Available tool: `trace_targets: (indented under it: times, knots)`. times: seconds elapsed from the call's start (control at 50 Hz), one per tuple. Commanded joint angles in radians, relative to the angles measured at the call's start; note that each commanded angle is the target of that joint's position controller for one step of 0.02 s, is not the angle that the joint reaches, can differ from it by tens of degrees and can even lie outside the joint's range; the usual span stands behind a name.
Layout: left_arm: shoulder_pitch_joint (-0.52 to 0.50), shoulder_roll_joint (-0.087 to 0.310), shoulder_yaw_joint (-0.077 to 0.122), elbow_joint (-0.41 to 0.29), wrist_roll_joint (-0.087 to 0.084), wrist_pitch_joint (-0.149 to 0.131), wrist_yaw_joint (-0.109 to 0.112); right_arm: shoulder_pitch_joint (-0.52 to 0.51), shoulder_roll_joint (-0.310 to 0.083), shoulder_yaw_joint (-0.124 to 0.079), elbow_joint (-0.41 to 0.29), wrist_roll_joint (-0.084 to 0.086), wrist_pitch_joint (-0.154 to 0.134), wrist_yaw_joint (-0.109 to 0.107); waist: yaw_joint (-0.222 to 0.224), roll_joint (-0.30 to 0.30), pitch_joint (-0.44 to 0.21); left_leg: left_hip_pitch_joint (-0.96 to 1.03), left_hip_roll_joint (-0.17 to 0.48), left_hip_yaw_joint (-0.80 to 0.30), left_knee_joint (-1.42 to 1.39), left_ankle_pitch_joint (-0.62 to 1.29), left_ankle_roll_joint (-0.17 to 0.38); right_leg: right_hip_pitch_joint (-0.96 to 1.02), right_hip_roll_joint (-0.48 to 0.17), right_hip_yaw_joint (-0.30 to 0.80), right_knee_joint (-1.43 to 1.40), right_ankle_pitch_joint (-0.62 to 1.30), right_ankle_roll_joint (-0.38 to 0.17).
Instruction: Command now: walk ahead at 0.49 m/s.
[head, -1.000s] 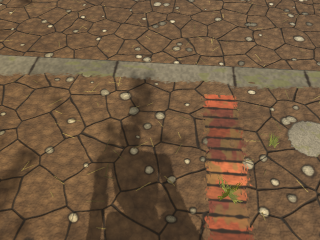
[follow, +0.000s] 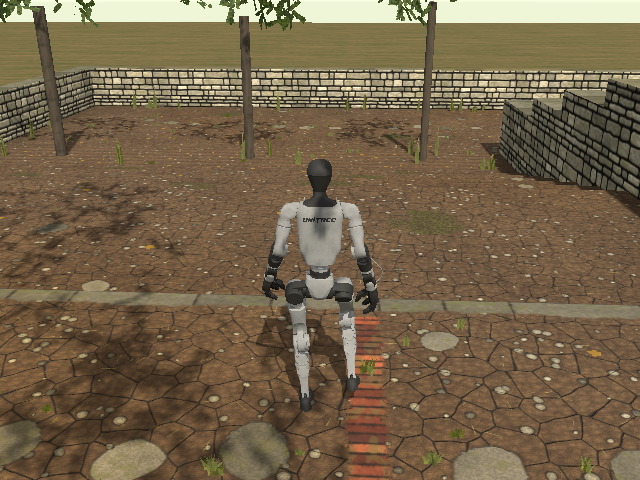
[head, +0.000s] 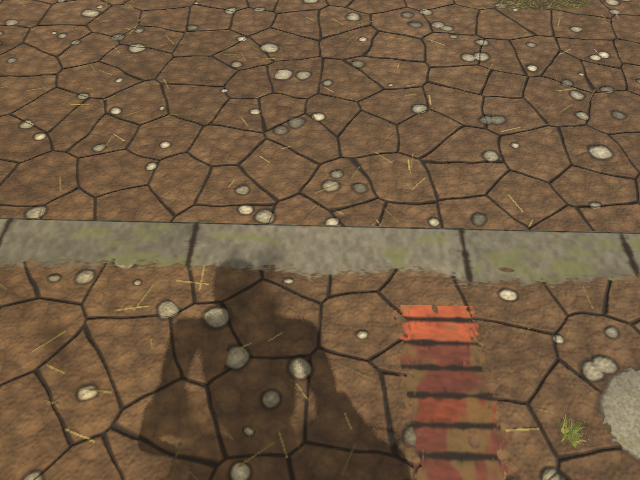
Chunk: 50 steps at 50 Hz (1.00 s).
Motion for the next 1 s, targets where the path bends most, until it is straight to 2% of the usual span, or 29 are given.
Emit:
trace_targets:
  times: [0.02, 0.1, 0.2, 0.24, 0.26, 0.28, 0.3, 0.32, 0.34, 0.36, 0.38, 0.4, 0.42, 0.44, 0.48, 0.56, 0.64, 0.74, 0.8, 0.82, 0.84, 0.86, 0.88, 0.9, 0.92, 0.94, 0.96, 0.98, 1.0]
  knots:
    - [0.034, 0.042, 0.012, -0.042, 0.012, 0.006, 0.006, -0.04, -0.133, -0.022, -0.056, 0.002, -0.016, -0.02, 0.047, 0.076, 0.053, -0.095, 0.284, -0.217, -0.203, 0.064, 0.172, -0.029, -0.043, 0.003, -0.145, 0.153, 0.027]
    - [-0.125, 0.029, 0.006, -0.083, 0.004, -0.005, -0.005, 0.039, -0.16, -0.026, -0.039, 0.017, -0.004, -0.034, -0.01, 0.079, 0.053, -0.012, 0.267, -0.166, -0.186, 0.08, 0.127, 0.0, 0.001, -0.034, -0.425, 0.303, 0.036]
    - [-0.25, 0.041, 0.002, -0.131, -0.01, -0.014, -0.035, 0.113, -0.169, -0.031, -0.005, 0.026, 0.016, -0.036, -0.049, 0.095, 0.081, 0.142, 0.325, -0.18, -0.116, 0.055, 0.112, 0.0, 0.031, -0.044, -0.575, 0.225, 0.018]
    - [-0.233, 0.062, 0.008, -0.139, -0.01, -0.023, -0.045, 0.106, -0.181, -0.037, -0.003, 0.027, 0.027, -0.038, -0.025, 0.107, 0.07, 0.187, 0.35, -0.194, -0.064, 0.097, 0.097, 0.05, 0.046, -0.051, -0.617, 0.146, -0.01]
    - [-0.185, 0.079, 0.017, -0.13, -0.009, -0.027, -0.047, 0.088, -0.189, -0.04, -0.006, 0.027, 0.032, -0.039, 0.008, 0.118, 0.045, 0.191, 0.348, -0.188, -0.01, 0.195, 0.086, 0.128, 0.067, -0.07, -0.637, 0.117, -0.026]
    - [-0.074, 0.11, 0.036, -0.098, -0.007, -0.03, -0.045, 0.066, -0.183, -0.036, -0.013, 0.023, 0.037, -0.039, 0.069, 0.114, -0.017, 0.176, 0.308, -0.152, 0.12, 0.361, 0.064, 0.279, 0.101, -0.097, -0.66, 0.106, -0.049]
    - [0.122, 0.173, 0.064, -0.043, -0.004, -0.032, -0.038, 0.056, -0.148, -0.022, -0.028, 0.011, 0.038, -0.039, 0.146, 0.078, -0.145, 0.065, 0.247, -0.098, 0.363, 0.389, 0.031, 0.551, 0.056, -0.044, -0.64, 0.131, -0.094]
    - [0.278, 0.291, 0.091, -0.019, 0.016, -0.027, -0.033, 0.13, -0.054, 0.009, -0.058, -0.001, 0.022, -0.033, 0.15, -0.137, -0.307, -0.304, 0.11, -0.018, 0.77, 0.058, -0.039, 0.95, -0.202, 0.34, -0.662, 0.095, -0.226]
    - [0.311, 0.249, 0.08, -0.004, 0.013, -0.022, -0.039, 0.166, -0.032, 0.018, -0.042, 0.019, -0.006, -0.027, 0.141, -0.26, -0.395, -0.527, 0.031, -0.129, 0.978, -0.425, -0.051, 1.07, -0.298, 0.687, -0.824, -0.027, -0.311]
    - [0.233, 0.172, 0.056, -0.018, 0.006, -0.025, -0.041, 0.086, -0.147, -0.01, -0.057, 0.043, -0.022, -0.023, 0.134, -0.158, -0.258, -0.621, 0.102, -0.186, 1.064, -0.383, -0.029, 0.958, -0.262, 0.582, -0.837, -0.062, -0.257]
    - [0.138, 0.129, 0.042, -0.042, 0.005, -0.023, -0.04, 0.007, -0.165, -0.015, -0.08, 0.05, -0.027, -0.024, 0.108, -0.093, -0.161, -0.618, 0.158, -0.159, 1.043, -0.285, -0.016, 0.815, -0.222, 0.422, -0.85, 0.0, -0.216]
    - [0.062, 0.1, 0.031, -0.054, 0.009, -0.022, -0.045, -0.03, -0.151, -0.018, -0.085, 0.038, -0.022, -0.03, 0.076, -0.021, -0.092, -0.573, 0.197, -0.138, 0.979, -0.205, -0.022, 0.673, -0.174, 0.312, -0.888, 0.082, -0.195]
    - [0.026, 0.074, 0.023, -0.057, 0.013, -0.024, -0.049, -0.033, -0.141, -0.025, -0.085, 0.025, -0.008, -0.035, 0.045, -0.024, -0.055, -0.518, 0.227, -0.14, 0.912, -0.153, -0.027, 0.583, -0.133, 0.234, -0.924, 0.129, -0.176]
    - [0.021, 0.063, 0.02, -0.048, 0.018, -0.025, -0.053, -0.013, -0.117, -0.025, -0.08, 0.022, 0.007, -0.036, 0.024, -0.039, -0.041, -0.467, 0.236, -0.136, 0.881, -0.122, -0.033, 0.526, -0.108, 0.188, -0.953, 0.155, -0.17]
    - [0.06, 0.081, 0.025, -0.021, 0.017, -0.03, -0.051, 0.002, -0.086, -0.024, -0.077, 0.019, 0.025, -0.038, 0.007, -0.033, -0.023, -0.457, 0.237, -0.121, 0.841, -0.082, -0.047, 0.489, -0.092, 0.125, -0.982, 0.257, -0.185]
    - [0.129, 0.112, 0.033, 0.014, 0.017, -0.022, -0.029, -0.141, -0.085, -0.03, -0.13, 0.009, 0.03, -0.04, 0.03, -0.012, 0.019, -0.568, 0.24, -0.116, 0.641, 0.084, -0.073, 0.531, -0.088, 0.064, -1.007, 0.339, -0.184]
    - [0.183, 0.126, 0.033, 0.038, 0.007, -0.014, -0.015, -0.284, -0.065, -0.022, -0.169, 0.015, 0.022, -0.028, 0.073, -0.018, 0.05, -0.528, 0.207, -0.082, 0.41, 0.233, -0.072, 0.551, -0.065, 0.01, -1.029, 0.274, -0.156]
    - [0.257, 0.134, 0.04, 0.085, -0.002, 0.004, -0.008, -0.413, -0.07, -0.016, -0.218, 0.026, 0.011, -0.004, 0.105, -0.02, 0.097, -0.557, 0.185, -0.077, 0.278, 0.185, -0.049, 0.698, -0.12, 0.015, -0.984, 0.263, -0.151]
    - [0.24, 0.15, 0.049, 0.091, -0.005, 0.017, -0.001, -0.398, -0.092, -0.023, -0.229, 0.027, 0.0, 0.011, 0.073, -0.034, 0.075, -0.478, 0.16, -0.059, 0.235, 0.081, -0.015, 0.755, -0.146, 0.015, -0.909, 0.387, -0.13]
    - [0.22, 0.161, 0.052, 0.087, -0.004, 0.021, 0.0, -0.345, -0.113, -0.033, -0.217, 0.026, -0.002, 0.011, 0.041, -0.05, 0.039, -0.379, 0.131, -0.034, 0.228, 0.052, 0.0, 0.753, -0.139, 0.005, -0.85, 0.535, -0.119]
    - [0.197, 0.158, 0.05, 0.082, -0.002, 0.027, 0.0, -0.23, -0.142, -0.051, -0.183, 0.024, -0.003, 0.008, -0.023, -0.053, -0.029, -0.213, 0.093, -0.002, 0.213, 0.052, 0.022, 0.729, -0.104, -0.025, -0.718, 0.693, -0.1]
    - [0.187, 0.134, 0.04, 0.07, 0.006, 0.029, -0.001, -0.046, -0.196, -0.077, -0.127, 0.022, -0.002, 0.0, -0.098, -0.029, -0.145, 0.059, 0.117, -0.034, 0.234, 0.081, 0.057, 0.609, -0.047, -0.064, -0.497, 0.674, -0.069]
    - [0.27, 0.053, 0.014, 0.05, 0.017, 0.017, -0.008, 0.115, -0.293, -0.101, -0.099, -0.001, 0.002, -0.009, -0.096, 0.155, -0.312, 0.468, 0.375, -0.402, 0.233, 0.029, 0.183, 0.244, 0.073, -0.11, -0.101, 0.303, -0.007]
    - [0.313, -0.005, -0.006, 0.066, 0.006, -0.009, -0.017, 0.139, -0.27, -0.091, -0.088, 0.01, 0.008, -0.007, -0.077, 0.324, -0.421, 0.613, 0.506, -0.795, 0.054, -0.1, 0.276, 0.008, 0.196, -0.007, 0.147, -0.343, 0.019]
    - [0.232, 0.1, 0.021, 0.05, -0.021, -0.03, -0.022, 0.077, -0.204, -0.069, -0.095, 0.019, 0.006, -0.006, -0.083, 0.24, -0.304, 0.519, 0.469, -0.724, 0.021, -0.169, 0.223, -0.095, 0.129, 0.076, 0.241, -0.331, -0.005]
    - [0.14, 0.13, 0.027, 0.018, -0.036, -0.04, -0.021, -0.011, -0.165, -0.058, -0.117, 0.018, 0.006, -0.009, -0.06, 0.181, -0.181, 0.365, 0.436, -0.569, 0.005, -0.127, 0.182, -0.119, 0.074, 0.041, 0.226, -0.246, -0.021]
    - [0.095, 0.122, 0.03, 0.01, -0.025, -0.038, -0.013, -0.09, -0.137, -0.048, -0.129, 0.01, 0.003, -0.005, -0.024, 0.094, -0.098, 0.199, 0.396, -0.456, -0.032, -0.042, 0.159, -0.076, 0.026, 0.017, 0.158, -0.155, -0.02]
    - [0.093, 0.115, 0.039, 0.011, -0.01, -0.025, -0.006, -0.13, -0.106, -0.039, -0.132, 0.002, -0.002, -0.002, 0.012, 0.094, -0.062, 0.093, 0.358, -0.38, -0.063, 0.014, 0.14, -0.013, -0.008, 0.02, 0.092, -0.104, -0.02]
    - [0.119, 0.091, 0.039, 0.016, -0.006, -0.01, -0.004, -0.141, -0.093, -0.035, -0.126, -0.004, -0.004, 0.002, 0.038, 0.113, -0.048, 0.026, 0.334, -0.334, -0.095, 0.031, 0.134, 0.044, -0.022, 0.022, 0.059, -0.075, -0.018]
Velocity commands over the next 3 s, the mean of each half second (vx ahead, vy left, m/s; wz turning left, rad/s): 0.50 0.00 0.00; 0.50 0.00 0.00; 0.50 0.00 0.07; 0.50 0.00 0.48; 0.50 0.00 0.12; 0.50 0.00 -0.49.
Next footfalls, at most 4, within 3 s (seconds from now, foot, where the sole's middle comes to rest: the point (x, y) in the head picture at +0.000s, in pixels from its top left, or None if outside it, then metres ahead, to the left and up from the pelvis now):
0.30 right None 0.33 -0.17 -0.78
0.86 left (289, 422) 0.65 0.07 -0.78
1.42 right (382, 304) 0.96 -0.16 -0.78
1.98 left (266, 238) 1.19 0.14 -0.78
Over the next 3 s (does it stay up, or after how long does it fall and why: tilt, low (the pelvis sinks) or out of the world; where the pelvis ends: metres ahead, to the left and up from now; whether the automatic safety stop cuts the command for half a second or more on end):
stays up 1.63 0.22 -0.01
